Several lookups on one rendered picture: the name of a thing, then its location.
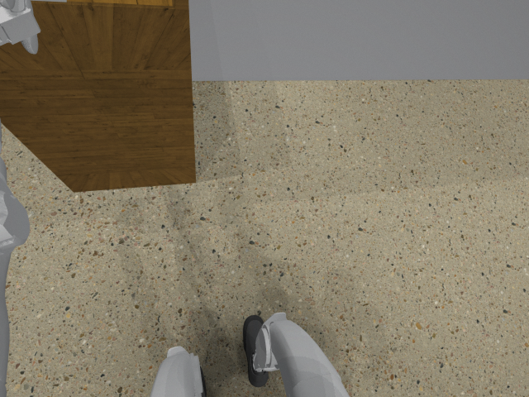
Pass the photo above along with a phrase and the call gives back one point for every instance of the robot left upper arm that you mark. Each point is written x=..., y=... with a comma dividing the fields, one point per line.
x=14, y=230

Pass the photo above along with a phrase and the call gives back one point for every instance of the robot right thigh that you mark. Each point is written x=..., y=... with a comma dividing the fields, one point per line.
x=305, y=369

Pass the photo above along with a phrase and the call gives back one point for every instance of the cabinet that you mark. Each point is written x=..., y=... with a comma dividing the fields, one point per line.
x=107, y=100

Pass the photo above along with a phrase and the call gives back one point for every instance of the robot left thigh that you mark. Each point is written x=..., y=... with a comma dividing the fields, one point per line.
x=178, y=376

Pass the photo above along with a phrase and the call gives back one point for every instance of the left robot hand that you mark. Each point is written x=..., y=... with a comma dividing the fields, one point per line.
x=17, y=23

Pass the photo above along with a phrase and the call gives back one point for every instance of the robot thigh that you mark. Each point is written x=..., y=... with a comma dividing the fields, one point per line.
x=305, y=369
x=178, y=376

